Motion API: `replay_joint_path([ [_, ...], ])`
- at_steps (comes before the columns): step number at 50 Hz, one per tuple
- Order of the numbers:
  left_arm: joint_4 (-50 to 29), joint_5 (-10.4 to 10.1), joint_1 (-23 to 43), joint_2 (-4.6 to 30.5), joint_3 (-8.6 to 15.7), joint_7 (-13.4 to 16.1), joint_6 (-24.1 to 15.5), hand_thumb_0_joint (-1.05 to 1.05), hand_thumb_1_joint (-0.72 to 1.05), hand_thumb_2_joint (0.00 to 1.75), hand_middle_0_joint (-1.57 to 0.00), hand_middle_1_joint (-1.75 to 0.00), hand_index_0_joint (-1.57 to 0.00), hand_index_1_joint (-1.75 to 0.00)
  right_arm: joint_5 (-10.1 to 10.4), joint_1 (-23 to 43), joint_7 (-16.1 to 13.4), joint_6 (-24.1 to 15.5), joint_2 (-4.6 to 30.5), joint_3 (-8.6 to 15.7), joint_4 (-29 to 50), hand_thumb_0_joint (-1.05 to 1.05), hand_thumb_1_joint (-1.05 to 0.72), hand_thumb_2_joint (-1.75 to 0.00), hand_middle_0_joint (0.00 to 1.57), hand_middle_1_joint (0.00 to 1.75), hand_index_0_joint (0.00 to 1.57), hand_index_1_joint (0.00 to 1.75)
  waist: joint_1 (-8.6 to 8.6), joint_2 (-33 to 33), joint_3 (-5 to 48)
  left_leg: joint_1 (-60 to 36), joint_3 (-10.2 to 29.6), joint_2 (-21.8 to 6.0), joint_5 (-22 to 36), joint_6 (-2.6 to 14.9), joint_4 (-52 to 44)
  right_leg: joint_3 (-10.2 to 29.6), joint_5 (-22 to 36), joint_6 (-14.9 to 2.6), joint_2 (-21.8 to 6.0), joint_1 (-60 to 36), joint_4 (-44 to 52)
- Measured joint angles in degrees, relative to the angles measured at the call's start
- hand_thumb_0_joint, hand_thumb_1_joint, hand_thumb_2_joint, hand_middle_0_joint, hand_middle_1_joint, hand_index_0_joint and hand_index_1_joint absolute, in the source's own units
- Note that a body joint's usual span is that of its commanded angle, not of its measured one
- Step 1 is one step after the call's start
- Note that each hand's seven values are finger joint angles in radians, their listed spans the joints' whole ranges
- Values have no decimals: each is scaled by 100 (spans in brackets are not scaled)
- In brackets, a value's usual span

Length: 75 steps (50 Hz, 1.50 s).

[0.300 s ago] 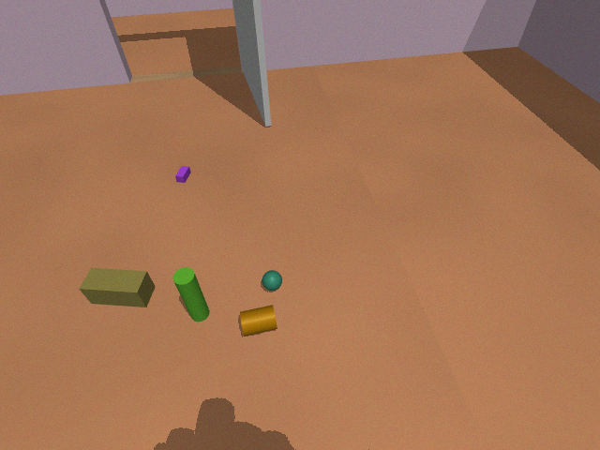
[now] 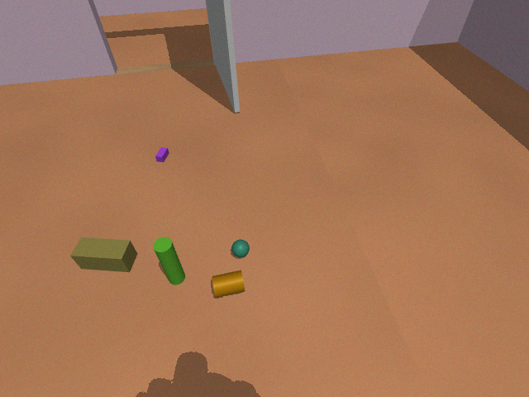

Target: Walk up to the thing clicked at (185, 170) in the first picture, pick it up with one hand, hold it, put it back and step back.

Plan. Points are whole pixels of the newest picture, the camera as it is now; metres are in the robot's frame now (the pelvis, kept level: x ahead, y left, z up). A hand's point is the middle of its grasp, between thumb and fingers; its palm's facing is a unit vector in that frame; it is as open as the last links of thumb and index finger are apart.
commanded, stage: stand
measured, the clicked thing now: (162, 154) +1.55 +0.72 -0.76
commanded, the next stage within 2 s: walk up in 0.82 s
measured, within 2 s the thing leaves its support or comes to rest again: neither
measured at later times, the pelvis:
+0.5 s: pelvis +0.01 +0.00 +0.00, yaw +0 degrees
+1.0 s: pelvis -0.01 -0.03 -0.01, yaw +11 degrees
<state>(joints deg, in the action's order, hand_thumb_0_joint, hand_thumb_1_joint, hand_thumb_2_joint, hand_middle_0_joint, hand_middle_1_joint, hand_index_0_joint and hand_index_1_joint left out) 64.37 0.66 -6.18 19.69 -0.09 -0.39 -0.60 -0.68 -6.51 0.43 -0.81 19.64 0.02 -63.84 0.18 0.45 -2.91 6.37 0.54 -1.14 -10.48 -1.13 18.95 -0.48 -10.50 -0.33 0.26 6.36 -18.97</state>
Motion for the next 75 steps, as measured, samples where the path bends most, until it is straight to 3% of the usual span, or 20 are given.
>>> replay_joint_path([
  [41, 13, -6, -40, 16, 17, 1, 10, 0, 91, 89, -20, -30, -20, -30, 11, -15, -6, 7, 24, -20, 13, 0, -91, -90, 20, 30, 20, 30, 1, 1, -17, -86, 1, -15, -13, -13, -89, -2, -15, -11, 13, -83, 85],
  [45, -447, 9, 284, 152, 277, -76, 218, 0, 91, 89, -20, -30, -20, -30, 33, -328, 22, 30, -1, 117, 450, 0, -91, -90, 21, 30, 20, 30, -78, -167, -236, 347, 411, 178, -74, -4, 348, -387, -365, -50, -170, 292, -595],
  [49, -1009, 25, 568, 328, 455, -115, 261, 0, 91, 89, -20, -30, -20, -30, -49, -593, 18, 124, 25, 271, 740, 0, -90, -90, 21, 30, 20, 30, -122, -269, -444, 809, 938, 354, -36, -104, 647, -161, -953, -177, -21, 648, -1204],
  [51, -1257, 41, 550, 331, 485, -134, 206, 0, 91, 89, -20, -30, -20, -30, -60, -661, 1, 205, 140, 331, 852, 0, -90, -90, 21, 30, 20, 30, -64, -185, -507, 1030, 1103, 373, -90, -82, 908, -275, -549, -271, 38, 687, -1133],
  [55, -1486, 154, 378, 274, 489, -168, 266, 0, 91, 89, -20, -30, -20, -30, -104, -720, -61, 317, 285, 435, 1101, 0, -91, -90, 21, 30, 20, 30, -42, -183, -560, 1747, 341, 314, -1206, 71, 2743, -648, -725, -330, -150, 552, -1102],
  [58, -1633, 211, 184, 212, 469, -171, 298, 0, 91, 89, -20, -30, -20, -30, -112, -775, 30, 327, 381, 460, 1392, 0, -91, -90, 20, 30, 20, 30, 15, -261, -538, 1923, 2, 160, -1144, 79, 3394, -844, -718, -322, -319, 393, -967],
  [64, -1950, 233, -152, 147, 418, -251, 290, 0, 91, 89, -20, -30, -20, -30, -106, -780, 155, 312, 438, 475, 1792, 0, -91, -90, 20, 30, 20, 30, 121, -246, -541, 1654, -189, -183, -801, 127, 2734, -1401, -967, -284, -415, 200, -1162],
  [69, -2140, 189, -434, 303, 424, -340, 368, 0, 90, 89, -20, -30, -20, -30, -141, -805, 153, 257, 328, 459, 2065, 0, -91, -90, 20, 30, 20, 30, 244, -439, -442, 1161, -537, -63, -625, 246, 1773, -1764, -1505, -167, -667, 392, -1956],
  [70, -2118, 148, -462, 377, 439, -326, 380, 0, 90, 89, -20, -30, -20, -30, -163, -770, 131, 205, 263, 458, 2098, 0, -91, -90, 20, 30, 20, 30, 254, -617, -474, 1135, -576, 84, -650, 250, 1757, -1671, -1626, -136, -848, 534, -2322],
  [71, -2076, 117, -466, 404, 451, -305, 420, 0, 90, 89, -20, -30, -20, -30, -188, -751, 104, 150, 236, 443, 2162, 0, -91, -90, 20, 30, 20, 30, 247, -692, -506, 1184, -557, 163, -673, 256, 1844, -1383, -1844, -50, -846, 763, -2818],
  [73, -2021, 96, -460, 388, 409, -276, 515, 0, 91, 89, -20, -30, -20, -30, -173, -776, 56, 67, 240, 405, 2282, 0, -91, -90, 20, 30, 20, 30, 121, -589, -545, 1286, -294, 199, -656, 293, 1942, -803, -2249, 39, -504, 1194, -3744],
  [75, -2025, 81, -497, 391, 340, -280, 515, 0, 91, 89, -20, -30, -20, -30, -138, -834, 8, 58, 233, 354, 2324, 0, -91, -90, 20, 30, 20, 30, 49, -503, -517, 1282, -41, 244, -512, 307, 1758, -426, -2242, 41, -320, 1509, -4168],
])
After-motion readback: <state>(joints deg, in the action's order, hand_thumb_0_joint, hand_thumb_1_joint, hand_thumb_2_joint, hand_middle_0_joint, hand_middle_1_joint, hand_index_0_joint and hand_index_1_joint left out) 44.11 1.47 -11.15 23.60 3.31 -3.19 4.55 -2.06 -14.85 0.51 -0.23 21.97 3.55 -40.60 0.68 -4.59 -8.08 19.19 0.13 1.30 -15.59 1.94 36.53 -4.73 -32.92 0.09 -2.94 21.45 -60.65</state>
